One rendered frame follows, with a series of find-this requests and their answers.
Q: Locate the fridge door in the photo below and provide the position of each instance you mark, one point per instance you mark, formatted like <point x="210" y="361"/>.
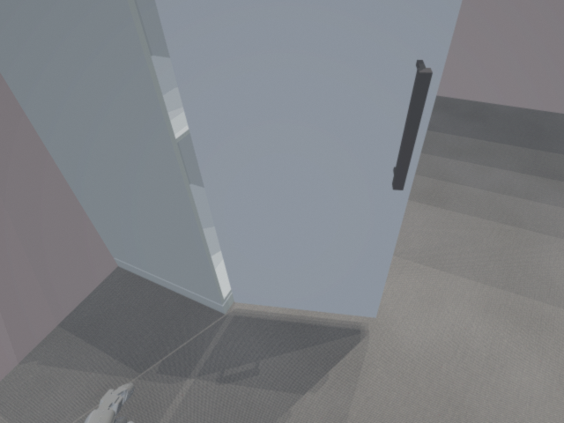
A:
<point x="296" y="111"/>

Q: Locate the handle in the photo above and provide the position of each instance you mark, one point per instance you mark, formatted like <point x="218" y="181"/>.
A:
<point x="417" y="103"/>

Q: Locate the robot left hand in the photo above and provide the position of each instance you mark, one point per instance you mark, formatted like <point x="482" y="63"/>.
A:
<point x="111" y="404"/>

